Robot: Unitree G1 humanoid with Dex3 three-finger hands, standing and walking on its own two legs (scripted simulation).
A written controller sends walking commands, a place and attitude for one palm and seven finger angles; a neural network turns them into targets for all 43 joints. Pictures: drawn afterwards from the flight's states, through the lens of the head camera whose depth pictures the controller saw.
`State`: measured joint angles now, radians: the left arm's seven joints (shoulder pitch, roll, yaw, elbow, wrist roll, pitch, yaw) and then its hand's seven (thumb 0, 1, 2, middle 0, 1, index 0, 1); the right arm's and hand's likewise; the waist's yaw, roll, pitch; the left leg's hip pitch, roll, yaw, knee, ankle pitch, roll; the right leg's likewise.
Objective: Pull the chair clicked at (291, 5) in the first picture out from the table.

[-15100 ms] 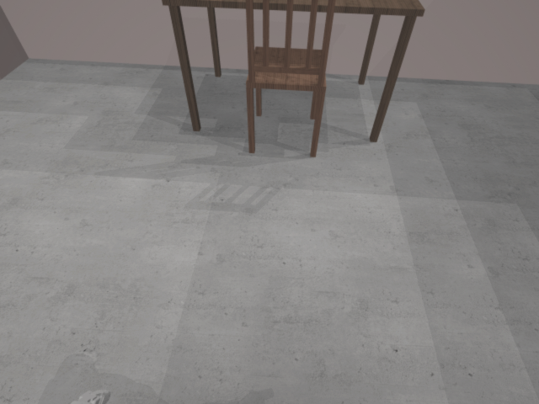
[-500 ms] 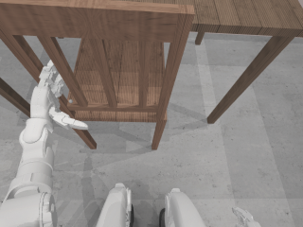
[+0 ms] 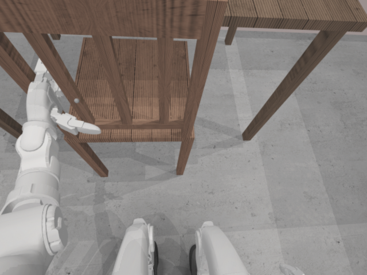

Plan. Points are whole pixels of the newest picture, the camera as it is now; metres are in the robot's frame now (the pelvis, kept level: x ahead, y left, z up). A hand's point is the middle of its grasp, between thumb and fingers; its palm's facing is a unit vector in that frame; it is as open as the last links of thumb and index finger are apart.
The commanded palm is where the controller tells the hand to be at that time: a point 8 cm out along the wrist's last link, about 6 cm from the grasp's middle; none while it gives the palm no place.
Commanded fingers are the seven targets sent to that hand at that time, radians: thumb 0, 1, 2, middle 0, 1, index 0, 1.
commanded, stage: push the fingers through the gap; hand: left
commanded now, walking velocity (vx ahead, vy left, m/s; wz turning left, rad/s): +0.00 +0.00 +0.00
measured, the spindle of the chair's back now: (117, 88) +0.50 +0.13 +0.04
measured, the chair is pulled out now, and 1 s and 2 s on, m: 0.00 0.00 0.02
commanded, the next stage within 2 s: hook a spindle and tug to test in 0.30 s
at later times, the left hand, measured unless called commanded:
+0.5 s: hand (76, 100) +0.47 +0.21 +0.04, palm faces +0.03 -1.00 -0.04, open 16.9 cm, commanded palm +0.45 +0.25 +0.04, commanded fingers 0.00 -0.50 0.30 -0.17 -0.41 -0.17 -0.41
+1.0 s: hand (80, 98) +0.48 +0.21 +0.03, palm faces +0.04 -1.00 -0.04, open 11.0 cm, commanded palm +0.46 +0.24 +0.04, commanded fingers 0.00 0.40 0.68 -0.50 -1.45 -0.50 -1.45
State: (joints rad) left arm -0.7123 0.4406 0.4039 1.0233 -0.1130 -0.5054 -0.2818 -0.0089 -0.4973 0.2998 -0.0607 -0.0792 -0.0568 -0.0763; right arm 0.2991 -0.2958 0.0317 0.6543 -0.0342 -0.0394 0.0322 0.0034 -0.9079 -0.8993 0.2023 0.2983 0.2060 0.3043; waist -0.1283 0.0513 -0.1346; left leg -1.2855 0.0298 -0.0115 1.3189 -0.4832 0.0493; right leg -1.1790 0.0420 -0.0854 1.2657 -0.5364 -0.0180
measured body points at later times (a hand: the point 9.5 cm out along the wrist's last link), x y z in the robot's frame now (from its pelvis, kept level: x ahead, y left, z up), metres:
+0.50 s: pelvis +0.01 +0.00 +0.00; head +0.15 +0.02 +0.43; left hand +0.46 +0.27 +0.04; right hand +0.07 -0.28 -0.11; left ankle +0.06 +0.09 -0.61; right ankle +0.03 -0.12 -0.61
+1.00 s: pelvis +0.01 +0.00 +0.00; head +0.16 +0.03 +0.43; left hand +0.47 +0.26 +0.04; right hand +0.07 -0.27 -0.11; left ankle +0.06 +0.09 -0.61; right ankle +0.03 -0.12 -0.61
